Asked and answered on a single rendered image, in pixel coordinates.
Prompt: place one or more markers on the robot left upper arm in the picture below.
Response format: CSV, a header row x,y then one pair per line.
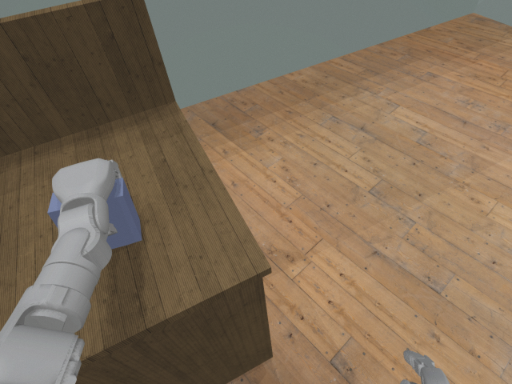
x,y
35,355

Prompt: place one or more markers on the sponge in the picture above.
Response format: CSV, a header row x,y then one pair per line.
x,y
122,214

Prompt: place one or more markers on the left robot forearm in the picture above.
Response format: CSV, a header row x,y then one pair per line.
x,y
60,297

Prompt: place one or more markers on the table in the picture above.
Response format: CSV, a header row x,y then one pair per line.
x,y
186,304

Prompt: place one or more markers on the left robot hand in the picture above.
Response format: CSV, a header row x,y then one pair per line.
x,y
96,176

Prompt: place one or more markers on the right robot hand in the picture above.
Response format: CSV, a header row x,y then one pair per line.
x,y
425,368

